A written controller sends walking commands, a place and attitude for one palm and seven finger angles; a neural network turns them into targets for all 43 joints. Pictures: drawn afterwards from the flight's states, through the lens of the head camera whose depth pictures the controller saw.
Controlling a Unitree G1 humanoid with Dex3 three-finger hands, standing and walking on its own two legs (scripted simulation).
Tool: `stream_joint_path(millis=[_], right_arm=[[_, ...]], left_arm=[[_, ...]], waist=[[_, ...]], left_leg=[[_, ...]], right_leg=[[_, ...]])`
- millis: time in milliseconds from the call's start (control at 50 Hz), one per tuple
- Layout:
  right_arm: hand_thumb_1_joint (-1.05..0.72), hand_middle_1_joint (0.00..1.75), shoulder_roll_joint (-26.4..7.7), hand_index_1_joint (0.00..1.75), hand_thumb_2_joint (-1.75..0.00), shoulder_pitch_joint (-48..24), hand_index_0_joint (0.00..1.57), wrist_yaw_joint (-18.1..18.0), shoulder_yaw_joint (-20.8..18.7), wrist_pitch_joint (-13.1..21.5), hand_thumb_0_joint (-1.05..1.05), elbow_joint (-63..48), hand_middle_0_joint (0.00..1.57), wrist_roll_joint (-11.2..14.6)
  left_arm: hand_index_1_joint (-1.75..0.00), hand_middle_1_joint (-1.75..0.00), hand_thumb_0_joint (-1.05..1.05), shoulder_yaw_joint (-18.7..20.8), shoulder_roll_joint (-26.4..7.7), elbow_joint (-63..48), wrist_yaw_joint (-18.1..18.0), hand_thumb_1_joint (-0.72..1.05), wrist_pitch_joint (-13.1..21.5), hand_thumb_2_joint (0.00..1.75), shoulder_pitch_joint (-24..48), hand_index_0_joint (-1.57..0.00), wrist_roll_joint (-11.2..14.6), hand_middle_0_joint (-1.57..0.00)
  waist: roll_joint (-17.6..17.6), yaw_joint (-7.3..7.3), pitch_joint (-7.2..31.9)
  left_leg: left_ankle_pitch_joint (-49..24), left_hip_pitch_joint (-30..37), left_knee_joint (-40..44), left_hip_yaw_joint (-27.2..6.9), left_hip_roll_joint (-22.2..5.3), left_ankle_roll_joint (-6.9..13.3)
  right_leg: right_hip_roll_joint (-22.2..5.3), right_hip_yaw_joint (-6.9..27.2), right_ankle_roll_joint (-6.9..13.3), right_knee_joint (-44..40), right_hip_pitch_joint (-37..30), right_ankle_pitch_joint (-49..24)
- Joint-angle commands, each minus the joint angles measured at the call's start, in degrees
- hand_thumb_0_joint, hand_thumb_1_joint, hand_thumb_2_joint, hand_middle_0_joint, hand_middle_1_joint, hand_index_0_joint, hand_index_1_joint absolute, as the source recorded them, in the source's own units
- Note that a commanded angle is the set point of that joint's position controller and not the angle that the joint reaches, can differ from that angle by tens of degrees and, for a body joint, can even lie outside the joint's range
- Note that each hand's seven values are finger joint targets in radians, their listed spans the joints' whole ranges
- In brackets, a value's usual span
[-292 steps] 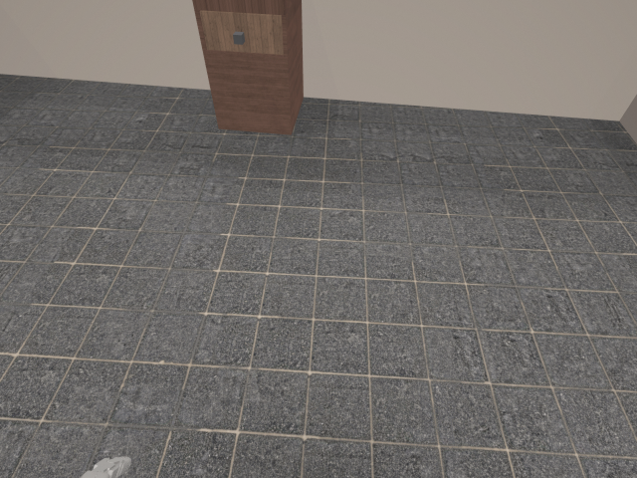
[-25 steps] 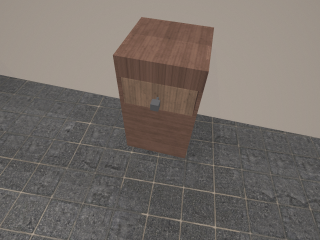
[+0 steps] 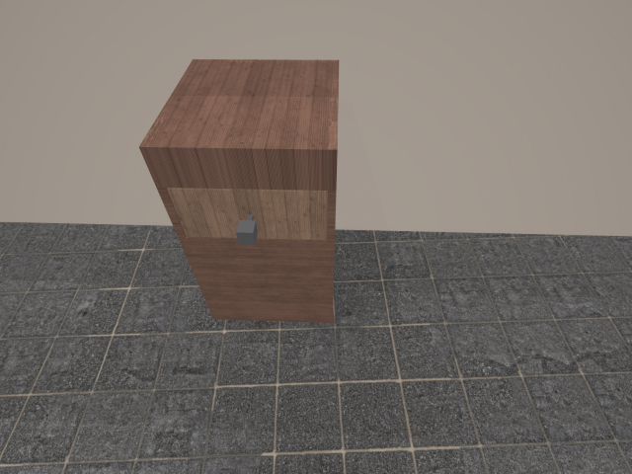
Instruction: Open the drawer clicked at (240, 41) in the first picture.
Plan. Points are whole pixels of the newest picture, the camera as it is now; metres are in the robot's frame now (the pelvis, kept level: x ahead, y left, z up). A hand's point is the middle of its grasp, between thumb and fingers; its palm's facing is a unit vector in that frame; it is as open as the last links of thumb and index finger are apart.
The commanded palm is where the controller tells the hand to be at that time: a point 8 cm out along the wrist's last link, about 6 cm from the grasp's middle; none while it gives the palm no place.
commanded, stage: take the last steps up to it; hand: left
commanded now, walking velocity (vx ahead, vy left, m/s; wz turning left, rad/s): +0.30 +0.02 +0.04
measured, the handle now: (248, 226) +0.72 +0.18 -0.22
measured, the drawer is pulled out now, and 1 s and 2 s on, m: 0.00 0.00 0.00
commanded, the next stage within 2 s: come to a stop and stand still in 0.46 s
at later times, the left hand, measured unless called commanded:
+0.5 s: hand out of the picture +0.12 +0.21 -0.18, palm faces +0.07 -0.98 -0.16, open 7.3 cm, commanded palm none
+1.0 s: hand (201, 387) +0.29 +0.20 -0.15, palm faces +0.06 -0.97 -0.25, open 7.3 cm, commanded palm none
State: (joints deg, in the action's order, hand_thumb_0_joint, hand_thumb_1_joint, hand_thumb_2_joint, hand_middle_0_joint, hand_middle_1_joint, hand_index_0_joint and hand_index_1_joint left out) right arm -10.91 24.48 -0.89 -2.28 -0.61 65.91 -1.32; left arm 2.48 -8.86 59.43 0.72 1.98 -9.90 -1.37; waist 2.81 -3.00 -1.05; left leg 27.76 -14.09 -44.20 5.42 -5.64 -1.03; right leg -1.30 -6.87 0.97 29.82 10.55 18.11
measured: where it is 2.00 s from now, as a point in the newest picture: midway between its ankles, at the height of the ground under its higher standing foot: outside the picture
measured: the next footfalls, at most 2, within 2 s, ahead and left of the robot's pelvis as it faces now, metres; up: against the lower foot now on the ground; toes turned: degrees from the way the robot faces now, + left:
left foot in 0.34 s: +0.24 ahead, +0.14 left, +0.00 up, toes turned +9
right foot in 0.70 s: +0.30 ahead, -0.09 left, +0.00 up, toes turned -5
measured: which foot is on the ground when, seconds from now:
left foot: up 0.00-0.32, down 0.34-0.76, up 0.78-1.00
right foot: down 0.00-0.36, up 0.38-0.68, down 0.70-1.00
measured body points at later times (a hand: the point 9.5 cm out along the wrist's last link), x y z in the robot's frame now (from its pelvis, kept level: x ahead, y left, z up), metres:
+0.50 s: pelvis +0.15 +0.04 +0.00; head +0.18 +0.05 +0.45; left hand +0.11 +0.27 -0.16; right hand +0.22 -0.19 -0.15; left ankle +0.20 +0.14 -0.73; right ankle +0.07 -0.08 -0.65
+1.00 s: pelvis +0.21 +0.02 +0.01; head +0.26 +0.00 +0.45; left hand +0.29 +0.25 -0.13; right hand +0.25 -0.21 -0.16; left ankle +0.15 +0.15 -0.68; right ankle +0.26 -0.08 -0.73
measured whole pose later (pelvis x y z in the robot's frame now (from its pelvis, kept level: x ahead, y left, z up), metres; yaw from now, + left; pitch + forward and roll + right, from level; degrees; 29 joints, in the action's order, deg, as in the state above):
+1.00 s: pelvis +0.21 +0.02 +0.01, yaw +1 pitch +1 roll +2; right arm -10.3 11.1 -1.7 -3.3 -3.3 60.5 -0.1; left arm 2.5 -8.0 57.4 -2.4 -0.8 -7.3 -1.9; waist 1.1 0.3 -5.3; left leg 30.0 -20.1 -52.8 1.1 0.0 -2.6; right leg -3.2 -5.9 2.3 27.9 17.6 10.8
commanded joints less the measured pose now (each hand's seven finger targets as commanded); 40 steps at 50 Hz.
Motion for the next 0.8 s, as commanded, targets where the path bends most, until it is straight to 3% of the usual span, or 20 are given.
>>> stream_joint_path(millis=[0, 40, 100, 240, 280, 300, 320, 340, 360, 420, 440, 480, 580, 620, 660, 680, 700, 720, 740, 780], right_arm=[[-0.90, 0.30, -3.7, 0.30, -0.90, -9.9, 0.20, 0.9, -1.4, 2.1, 0.00, -7.6, 0.20, -0.3], [-0.90, 0.30, -1.8, 0.30, -0.90, -6.9, 0.20, 1.3, -1.7, 1.7, 0.00, -5.9, 0.20, -0.3], [-0.90, 0.30, -0.6, 0.30, -0.90, -6.6, 0.20, 1.7, -1.6, 1.3, 0.00, -6.2, 0.20, -0.1], [-0.90, 0.30, -0.8, 0.30, -0.90, -12.0, 0.20, 2.7, -1.4, 2.7, 0.00, -9.6, 0.20, 0.4], [-0.90, 0.30, -2.4, 0.30, -0.90, -6.1, 0.20, 2.1, -1.8, 3.3, 0.00, -7.9, 0.20, 0.0], [-0.90, 0.30, -4.7, 0.30, -0.90, 0.7, 0.20, 1.6, -2.3, 3.7, 0.00, -5.8, 0.20, -0.4], [-0.90, 0.30, -10.7, 0.30, -0.90, 7.1, 0.20, 0.8, -3.5, 4.3, 0.00, -4.7, 0.20, -1.2], [-0.90, 0.30, -14.6, 0.30, -0.90, 9.9, 0.20, 0.2, -3.9, 3.8, 0.00, -4.3, 0.20, -0.4], [-0.90, 0.30, -13.8, 0.30, -0.90, 6.0, 0.20, -0.1, -3.5, 3.1, 0.00, -5.3, 0.20, -0.1], [-0.90, 0.30, -5.5, 0.30, -0.90, -5.9, 0.20, -0.5, -1.2, 4.1, 0.00, -8.0, 0.20, 0.0], [-0.90, 0.30, -4.3, 0.30, -0.90, -6.8, 0.20, -0.6, -0.8, 4.6, 0.00, -7.8, 0.20, 0.2], [-0.90, 0.30, -4.1, 0.30, -0.90, -7.5, 0.20, -0.7, -0.5, 4.8, 0.00, -7.8, 0.20, 0.3], [-0.90, 0.30, -4.1, 0.30, -0.90, -8.3, 0.20, -0.8, -0.5, 3.7, 0.00, -7.3, 0.20, 0.1], [-0.90, 0.30, -4.2, 0.30, -0.90, -9.3, 0.20, -1.0, -0.3, 3.1, 0.00, -6.9, 0.20, 0.2], [-0.90, 0.30, -3.2, 0.30, -0.90, -9.6, 0.20, -1.0, -0.2, 2.4, 0.00, -6.1, 0.20, 0.7], [-0.90, 0.30, -1.6, 0.30, -0.90, -8.7, 0.20, -0.8, 0.0, 2.0, 0.00, -6.0, 0.20, 1.2], [-0.90, 0.30, -0.2, 0.30, -0.90, -6.7, 0.20, -0.5, 0.1, 1.4, 0.00, -5.8, 0.20, 1.5], [-0.90, 0.30, -0.2, 0.30, -0.90, -4.6, 0.20, -0.4, -0.2, 0.7, 0.00, -5.5, 0.20, 1.4], [-0.90, 0.30, 0.4, 0.30, -0.90, -4.4, 0.20, -0.5, -0.3, -0.3, 0.00, -4.9, 0.20, 1.2], [-0.90, 0.30, -1.1, 0.30, -0.90, -5.5, 0.20, -0.8, -0.9, -1.0, 0.00, -5.1, 0.20, 1.0]], left_arm=[[-0.30, -0.30, 0.00, 1.8, -8.9, 2.2, -1.8, 0.90, 0.5, 0.90, -11.9, -0.20, 0.4, -0.20], [-0.30, -0.30, 0.00, 0.9, -6.1, 1.7, -2.0, 0.90, 1.0, 0.90, -9.5, -0.20, 0.2, -0.20], [-0.30, -0.30, 0.00, 0.7, -6.3, 1.4, -2.0, 0.90, 2.1, 0.90, -9.8, -0.20, 0.2, -0.20], [-0.30, -0.30, 0.00, 1.3, -8.9, 3.2, -2.0, 0.90, 2.2, 0.90, -11.8, -0.20, -0.2, -0.20], [-0.30, -0.30, 0.00, 1.6, -9.1, 3.1, -2.0, 0.90, 1.8, 0.90, -11.0, -0.20, 0.0, -0.20], [-0.30, -0.30, 0.00, 1.3, -8.0, 3.3, -1.8, 0.90, 1.6, 0.90, -11.9, -0.20, 0.3, -0.20], [-0.30, -0.30, 0.00, 1.1, -5.1, 2.8, -1.5, 0.90, 1.4, 0.90, -14.7, -0.20, 0.9, -0.20], [-0.30, -0.30, 0.00, 0.5, -3.4, 1.1, -1.1, 0.90, 1.2, 0.90, -14.6, -0.20, 1.1, -0.20], [-0.30, -0.30, 0.00, 0.9, -4.2, 0.3, -1.2, 0.90, 1.0, 0.90, -12.7, -0.20, 0.8, -0.20], [-0.30, -0.30, 0.00, 0.9, -2.7, 1.7, -0.5, 0.90, 0.5, 0.90, -10.2, -0.20, 0.2, -0.20], [-0.30, -0.30, 0.00, 0.6, -1.8, 2.5, -0.4, 0.90, 0.1, 0.90, -11.7, -0.20, 0.1, -0.20], [-0.30, -0.30, 0.00, 0.6, -0.9, 2.6, -0.7, 0.90, -0.8, 0.90, -13.9, -0.20, 0.0, -0.20], [-0.30, -0.30, 0.00, -0.2, 0.7, 0.6, -1.4, 0.90, -1.7, 0.90, -9.9, -0.20, 0.2, -0.20], [-0.30, -0.30, 0.00, -0.6, 0.5, 1.0, -1.9, 0.90, -1.7, 0.90, -10.8, -0.20, 0.3, -0.20], [-0.30, -0.30, 0.00, -0.1, -2.1, 2.0, -2.3, 0.90, -1.4, 0.90, -12.8, -0.20, 0.1, -0.20], [-0.30, -0.30, 0.00, 0.0, -5.2, 1.6, -2.6, 0.90, -1.1, 0.90, -12.2, -0.20, 0.0, -0.20], [-0.30, -0.30, 0.00, 0.0, -8.0, 0.6, -2.7, 0.90, -0.9, 0.90, -9.5, -0.20, 0.0, -0.20], [-0.30, -0.30, 0.00, 0.4, -10.1, -0.4, -2.6, 0.90, -1.2, 0.90, -7.7, -0.20, 0.2, -0.20], [-0.30, -0.30, 0.00, 0.7, -10.3, -0.6, -2.9, 0.90, -1.2, 0.90, -6.8, -0.20, 0.2, -0.20], [-0.30, -0.30, 0.00, 1.0, -9.6, -0.6, -3.4, 0.90, -1.2, 0.90, -6.9, -0.20, 0.4, -0.20]], waist=[[-12.9, 6.17, -8.2], [-10.2, 3.33, -10.0], [-9.3, 2.22, -9.6], [-10.1, 2.78, -7.6], [-7.2, -0.36, -4.8], [-2.3, -2.74, 0.0], [10.6, -3.97, 6.1], [19.3, -3.57, 8.6], [11.6, -2.59, 5.2], [2.9, 1.38, -1.7], [1.7, 2.71, -0.9], [3.1, 3.92, 0.9], [0.5, 3.80, -1.6], [1.0, 4.53, -0.9], [-1.6, 5.96, -0.8], [-6.6, 5.09, -0.7], [-10.6, 2.96, -1.1], [-9.3, 1.95, -1.0], [-12.1, 1.85, 0.1], [-14.6, 3.38, 2.0]], left_leg=[[-4.0, -25.6, -17.3, -3.4, -2.5, 0.5], [-8.4, -22.0, -15.9, -2.4, -2.8, -0.2], [-12.7, -19.8, -11.5, -0.8, -2.3, -1.0], [-15.3, -11.2, 4.3, 0.9, -0.2, 1.5], [-17.6, -0.2, 10.3, 2.2, 2.3, 2.0], [-19.7, 9.3, 14.2, 1.5, 2.8, 2.4], [-21.9, 19.0, 18.9, -14.5, -9.3, 6.3], [-21.3, 20.9, 27.3, -29.5, -18.2, 10.7], [-12.1, 15.7, 30.4, -29.9, -19.5, 12.9], [-14.2, 2.0, 32.3, -15.5, -13.2, 9.5], [-18.0, 0.4, 32.4, -11.3, -11.6, 8.7], [-22.7, 0.1, 32.4, -7.9, -10.6, 9.4], [-29.6, -1.3, 30.6, -5.6, -10.6, 11.3], [-31.6, -1.9, 26.7, -4.4, -9.6, 9.9], [-26.3, -3.4, 21.7, -2.3, -6.0, 5.8], [-17.7, -4.0, 18.5, -1.0, -2.2, 2.9], [-8.7, -4.1, 16.5, 0.1, 1.1, 1.2], [-7.2, -1.2, 14.3, 0.3, 2.6, 0.7], [-6.5, 0.3, 10.5, 0.9, 2.8, 0.0], [1.9, -3.8, 0.1, -1.2, 3.2, -0.3]], right_leg=[[-19.1, 21.0, 8.7, -21.3, -8.0, 4.0], [-16.5, 13.2, 7.4, -21.4, -2.8, -2.8], [-15.0, 8.0, 7.3, -21.2, -1.4, -12.8], [-14.7, 6.4, 6.8, -16.4, -2.7, -17.2], [-12.6, 4.1, 5.4, -7.1, -0.3, -21.3], [-9.2, 1.7, 3.9, 4.7, 1.0, -23.1], [-2.4, -2.0, 1.1, 20.9, 10.0, -7.3], [2.2, 0.3, 0.4, 36.1, 17.5, 16.2], [-0.7, 5.0, 1.6, 41.5, 20.0, 15.9], [-5.4, 6.5, 0.8, 40.6, 19.1, 2.8], [-5.6, 5.9, 0.3, 38.1, 16.3, 1.1], [-5.1, 5.1, -0.5, 33.0, 14.2, 1.4], [-4.6, 4.3, -1.6, 15.1, 9.8, 0.5], [-3.2, 3.3, -2.2, 6.8, 4.0, -3.7], [-3.6, 4.2, -2.3, -3.7, -1.8, -13.9], [-7.5, 11.0, -1.0, -7.0, -1.8, -22.0], [-13.4, 16.6, 2.3, -8.0, 1.1, -28.1], [-16.7, 16.6, 4.8, -8.5, 4.1, -30.7], [-17.2, 17.9, 6.7, -9.1, 4.2, -35.8], [-18.3, 17.3, 9.5, -8.2, -0.9, -50.7]])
